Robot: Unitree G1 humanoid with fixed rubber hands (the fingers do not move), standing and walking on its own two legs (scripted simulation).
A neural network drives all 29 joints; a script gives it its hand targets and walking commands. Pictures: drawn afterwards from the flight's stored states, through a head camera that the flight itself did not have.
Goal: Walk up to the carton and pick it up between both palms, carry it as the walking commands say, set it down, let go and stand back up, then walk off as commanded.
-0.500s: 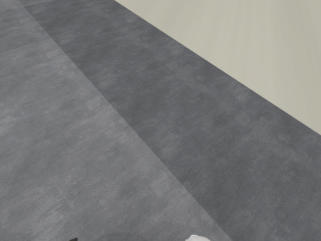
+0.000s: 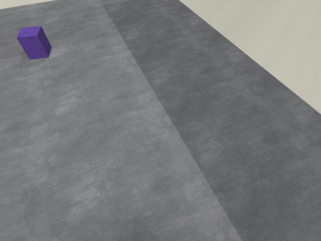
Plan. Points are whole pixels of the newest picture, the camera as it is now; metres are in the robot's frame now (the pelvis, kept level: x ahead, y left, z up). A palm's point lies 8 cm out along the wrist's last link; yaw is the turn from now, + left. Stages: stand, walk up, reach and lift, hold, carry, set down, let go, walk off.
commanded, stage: walk up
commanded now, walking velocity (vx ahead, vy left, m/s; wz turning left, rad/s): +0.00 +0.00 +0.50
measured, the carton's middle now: (35, 42) +2.12 +1.36 -0.65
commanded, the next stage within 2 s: none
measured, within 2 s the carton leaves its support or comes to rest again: neither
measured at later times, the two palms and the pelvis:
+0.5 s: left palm (54, 229) +0.20 +0.30 -0.11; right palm out of the picture +0.14 -0.23 -0.15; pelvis +0.12 +0.03 -0.01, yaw +14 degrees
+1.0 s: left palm out of the picture +0.17 +0.43 -0.17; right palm (154, 134) +0.52 +0.04 -0.15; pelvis +0.30 +0.20 -0.04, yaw +23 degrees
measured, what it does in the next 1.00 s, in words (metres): walks ahead, turning left: left foot, then right foot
